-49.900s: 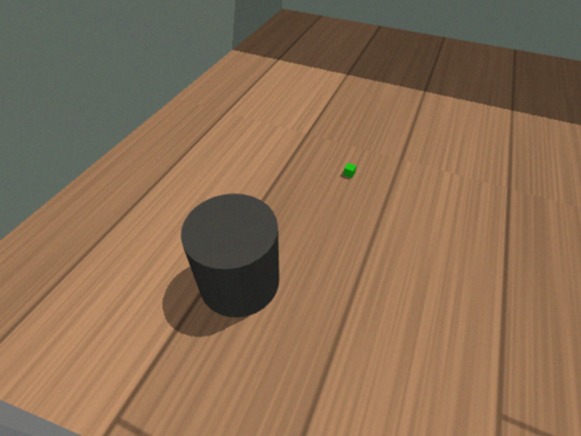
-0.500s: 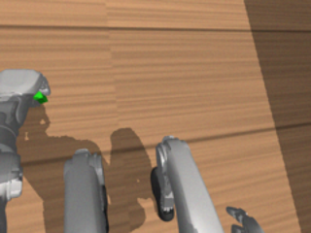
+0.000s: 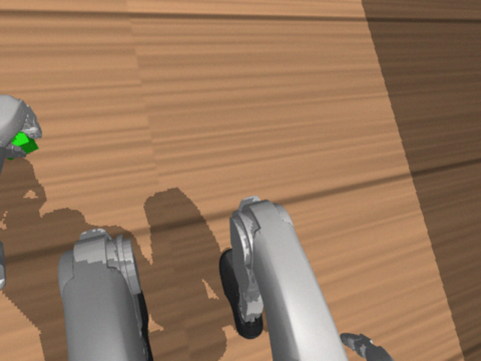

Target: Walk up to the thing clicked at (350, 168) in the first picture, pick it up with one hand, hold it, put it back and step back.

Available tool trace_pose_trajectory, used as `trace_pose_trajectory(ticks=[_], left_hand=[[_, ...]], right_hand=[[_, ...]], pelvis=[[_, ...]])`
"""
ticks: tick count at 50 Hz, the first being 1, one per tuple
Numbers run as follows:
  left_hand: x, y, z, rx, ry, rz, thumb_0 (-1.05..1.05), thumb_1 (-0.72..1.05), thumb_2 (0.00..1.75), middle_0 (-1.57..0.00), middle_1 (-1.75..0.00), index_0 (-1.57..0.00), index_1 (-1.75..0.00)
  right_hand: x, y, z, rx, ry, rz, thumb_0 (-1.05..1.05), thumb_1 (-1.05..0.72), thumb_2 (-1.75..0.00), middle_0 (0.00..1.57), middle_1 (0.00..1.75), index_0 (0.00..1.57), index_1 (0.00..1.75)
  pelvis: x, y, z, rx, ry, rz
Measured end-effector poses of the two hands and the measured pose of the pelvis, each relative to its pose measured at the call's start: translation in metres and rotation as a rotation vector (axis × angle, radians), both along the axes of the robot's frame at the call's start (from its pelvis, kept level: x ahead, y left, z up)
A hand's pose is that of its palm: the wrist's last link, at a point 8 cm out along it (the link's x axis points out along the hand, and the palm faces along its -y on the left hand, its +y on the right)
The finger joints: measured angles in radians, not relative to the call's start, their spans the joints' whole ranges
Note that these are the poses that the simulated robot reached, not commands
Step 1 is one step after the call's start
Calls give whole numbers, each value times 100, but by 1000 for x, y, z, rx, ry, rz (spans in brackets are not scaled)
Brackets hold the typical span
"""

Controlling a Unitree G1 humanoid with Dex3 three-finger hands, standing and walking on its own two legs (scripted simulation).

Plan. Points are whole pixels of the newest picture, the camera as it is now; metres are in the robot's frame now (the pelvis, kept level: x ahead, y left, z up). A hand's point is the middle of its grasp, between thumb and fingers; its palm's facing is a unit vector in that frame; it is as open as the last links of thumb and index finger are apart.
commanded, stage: crouch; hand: left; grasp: from above
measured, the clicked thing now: (12, 139) +0.50 +0.28 -0.23
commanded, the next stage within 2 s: lower in 0.14 s
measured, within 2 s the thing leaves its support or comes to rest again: rests again in 1.06 s
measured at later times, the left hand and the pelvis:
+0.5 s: hand (12, 147) +0.48 +0.28 -0.22, palm faces -0.51 -0.02 -0.86, open 4.9 cm; pelvis +0.00 +0.00 -0.03, yaw -2 degrees
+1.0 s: hand (27, 149) +0.49 +0.27 -0.26, palm faces -0.49 -0.02 -0.87, open 5.1 cm; pelvis +0.00 +0.00 -0.05, yaw -4 degrees
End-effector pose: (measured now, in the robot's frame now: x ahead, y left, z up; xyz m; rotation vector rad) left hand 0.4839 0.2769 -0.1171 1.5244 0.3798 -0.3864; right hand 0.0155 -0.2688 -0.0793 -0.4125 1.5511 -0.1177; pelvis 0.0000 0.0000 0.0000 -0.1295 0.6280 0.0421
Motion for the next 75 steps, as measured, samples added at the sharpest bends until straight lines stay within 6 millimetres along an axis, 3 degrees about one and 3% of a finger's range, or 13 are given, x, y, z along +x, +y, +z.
trace_pose_trajectory(ticks=[14,23,33,58,75], left_hand=[[12,5,-14,26,11,31,-13,57,2,-97,-1,-125,-7],[9,7,-38,-1,48,21,-14,57,0,-98,0,-127,-5],[6,3,-67,-31,8,-21,-14,57,0,-98,0,-127,-5],[19,-4,-103,-23,15,22,-12,60,0,-94,-1,-123,-6],[17,-4,-105,-22,-3,2,-11,59,0,-95,-3,-120,-6]], right_hand=[[9,3,-17,11,-21,28,0,-93,-90,20,30,21,30],[11,0,-19,-4,4,55,0,-92,-90,20,30,21,30],[8,-4,-19,-44,24,81,0,-92,-90,20,30,21,30],[-3,7,-21,-26,25,131,0,-90,-89,20,30,21,30],[2,10,-13,-45,-12,195,0,-90,-89,20,30,21,30]], pelvis=[[1,0,-15,-10,-13,-8],[2,0,-23,-23,-27,-13],[1,2,-37,-41,-52,-22],[1,3,-50,-69,-90,-46],[-2,7,-52,-92,-120,-57]])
